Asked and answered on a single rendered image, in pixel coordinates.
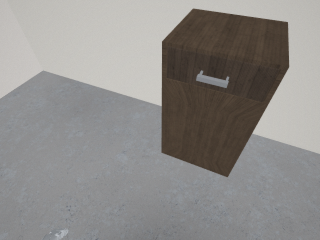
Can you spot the left robot hand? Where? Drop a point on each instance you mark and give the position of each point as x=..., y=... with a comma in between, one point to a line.
x=56, y=234

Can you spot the cabinet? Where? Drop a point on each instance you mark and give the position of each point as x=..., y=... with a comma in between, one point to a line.
x=206, y=127

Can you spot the handle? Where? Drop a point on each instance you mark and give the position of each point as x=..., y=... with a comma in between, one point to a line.
x=212, y=80

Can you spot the drawer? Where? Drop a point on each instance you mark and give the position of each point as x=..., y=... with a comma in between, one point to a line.
x=247, y=80

